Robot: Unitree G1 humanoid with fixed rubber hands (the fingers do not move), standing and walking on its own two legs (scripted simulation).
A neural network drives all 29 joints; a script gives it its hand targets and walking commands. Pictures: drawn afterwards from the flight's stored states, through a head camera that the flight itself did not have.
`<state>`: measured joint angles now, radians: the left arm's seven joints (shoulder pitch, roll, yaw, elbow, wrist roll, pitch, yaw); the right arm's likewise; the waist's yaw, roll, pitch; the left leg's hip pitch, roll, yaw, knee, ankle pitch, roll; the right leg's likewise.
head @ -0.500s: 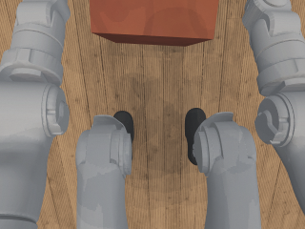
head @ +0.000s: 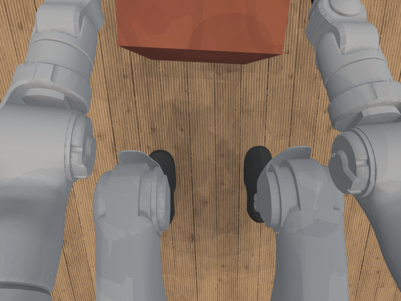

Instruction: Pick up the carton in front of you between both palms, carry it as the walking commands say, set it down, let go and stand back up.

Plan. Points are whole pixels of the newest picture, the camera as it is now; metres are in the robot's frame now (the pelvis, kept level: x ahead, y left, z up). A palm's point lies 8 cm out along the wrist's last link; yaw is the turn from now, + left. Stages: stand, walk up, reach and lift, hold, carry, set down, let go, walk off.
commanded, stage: reach and lift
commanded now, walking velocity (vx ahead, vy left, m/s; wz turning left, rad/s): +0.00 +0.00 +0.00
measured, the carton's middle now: out of the picture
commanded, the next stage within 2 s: none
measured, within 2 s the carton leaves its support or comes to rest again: leaves its support in 0.44 s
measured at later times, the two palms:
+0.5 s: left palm out of the picture +0.55 +0.17 -0.15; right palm out of the picture +0.55 -0.13 -0.14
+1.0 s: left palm out of the picture +0.50 +0.17 +0.05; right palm out of the picture +0.50 -0.13 +0.05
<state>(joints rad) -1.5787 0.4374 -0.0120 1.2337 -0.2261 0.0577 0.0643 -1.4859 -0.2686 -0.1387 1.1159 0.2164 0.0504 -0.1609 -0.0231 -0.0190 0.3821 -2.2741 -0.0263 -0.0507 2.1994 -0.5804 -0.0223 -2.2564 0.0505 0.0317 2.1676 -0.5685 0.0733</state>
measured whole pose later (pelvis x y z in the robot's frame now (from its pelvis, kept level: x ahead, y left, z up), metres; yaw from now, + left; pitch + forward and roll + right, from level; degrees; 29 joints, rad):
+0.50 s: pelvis +0.01 +0.00 +0.00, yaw +1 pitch +39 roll -2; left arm -1.38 0.29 0.11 0.93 -0.10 0.25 0.13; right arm -1.32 -0.16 -0.30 0.83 0.09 0.24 -0.19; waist -0.01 -0.04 0.26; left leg -2.27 -0.06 -0.06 2.22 -0.61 -0.04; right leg -2.26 0.11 0.07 2.19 -0.60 0.10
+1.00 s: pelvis -0.01 -0.01 +0.11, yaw +3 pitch +43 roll -1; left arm -1.16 0.07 0.44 0.79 0.23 0.38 0.03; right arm -1.09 0.03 -0.53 0.66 -0.22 0.38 -0.08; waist -0.01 -0.01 -0.12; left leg -2.06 -0.11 -0.10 1.77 -0.47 -0.07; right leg -2.04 0.12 0.10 1.77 -0.48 0.10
